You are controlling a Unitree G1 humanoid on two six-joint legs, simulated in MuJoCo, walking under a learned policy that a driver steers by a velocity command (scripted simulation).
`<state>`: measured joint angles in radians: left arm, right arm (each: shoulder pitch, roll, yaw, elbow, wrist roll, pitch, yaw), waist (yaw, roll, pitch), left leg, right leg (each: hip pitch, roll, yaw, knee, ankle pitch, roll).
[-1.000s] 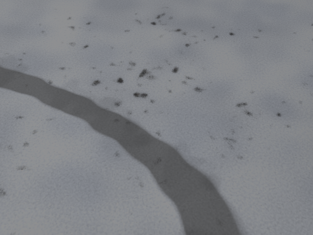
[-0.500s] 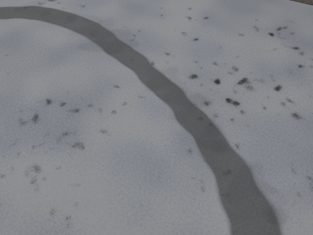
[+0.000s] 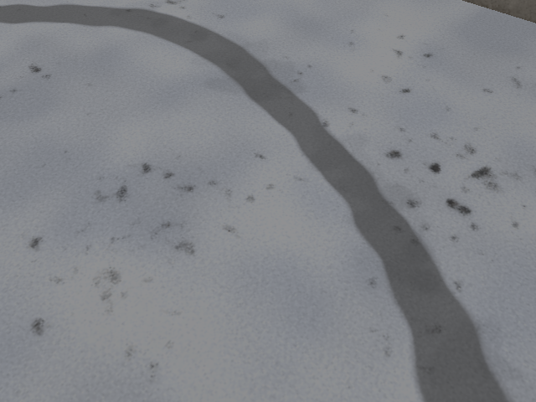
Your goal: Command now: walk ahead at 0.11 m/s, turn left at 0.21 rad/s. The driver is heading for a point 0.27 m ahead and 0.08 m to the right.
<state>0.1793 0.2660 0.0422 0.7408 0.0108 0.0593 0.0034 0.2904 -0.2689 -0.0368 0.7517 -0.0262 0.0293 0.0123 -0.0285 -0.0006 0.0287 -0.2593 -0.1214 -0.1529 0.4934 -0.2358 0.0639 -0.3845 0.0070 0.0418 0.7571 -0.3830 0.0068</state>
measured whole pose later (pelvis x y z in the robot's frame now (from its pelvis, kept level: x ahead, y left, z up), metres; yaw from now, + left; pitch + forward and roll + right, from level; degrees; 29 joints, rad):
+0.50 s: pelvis +0.11 +0.00 -0.01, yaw +1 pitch +0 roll +0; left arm 0.39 0.21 0.03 0.97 0.01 -0.02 0.00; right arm 0.11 -0.20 0.00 0.87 -0.03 -0.04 0.01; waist 0.05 -0.03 0.06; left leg -0.35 -0.04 0.04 0.51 -0.16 0.06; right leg -0.10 0.02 0.02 0.59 -0.46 -0.03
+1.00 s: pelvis +0.15 -0.01 +0.00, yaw +2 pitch -2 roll +1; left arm 0.28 0.15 0.00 1.12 0.02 0.00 0.03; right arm 0.28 -0.17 -0.01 1.06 -0.01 -0.01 -0.03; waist -0.01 0.00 0.04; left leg -0.19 -0.05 0.03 0.41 -0.18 0.05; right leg -0.13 0.00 0.01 0.45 -0.28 -0.01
